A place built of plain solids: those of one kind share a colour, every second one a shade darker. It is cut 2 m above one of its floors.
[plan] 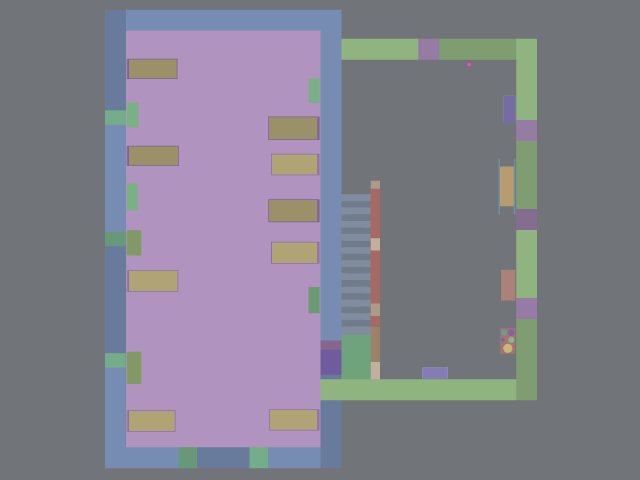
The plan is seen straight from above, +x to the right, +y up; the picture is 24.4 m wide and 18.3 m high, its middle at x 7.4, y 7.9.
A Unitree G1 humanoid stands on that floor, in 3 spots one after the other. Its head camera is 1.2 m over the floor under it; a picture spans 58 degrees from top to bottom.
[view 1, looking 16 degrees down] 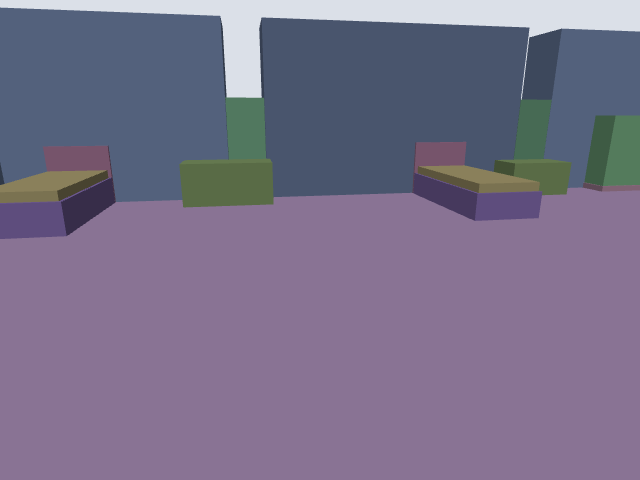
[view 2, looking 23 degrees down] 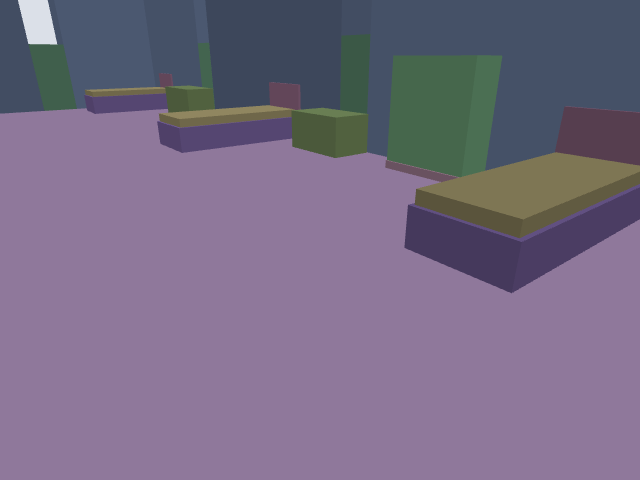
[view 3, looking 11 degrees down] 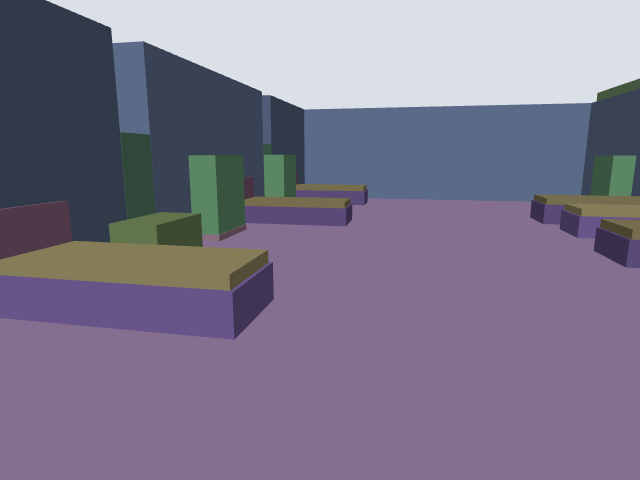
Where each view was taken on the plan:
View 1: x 6.60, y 3.24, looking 170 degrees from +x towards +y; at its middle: floor_dorter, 4.35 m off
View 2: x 4.12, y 12.48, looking -128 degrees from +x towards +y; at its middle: floor_dorter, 3.07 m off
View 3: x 3.11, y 3.40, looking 102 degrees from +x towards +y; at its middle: floor_dorter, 6.29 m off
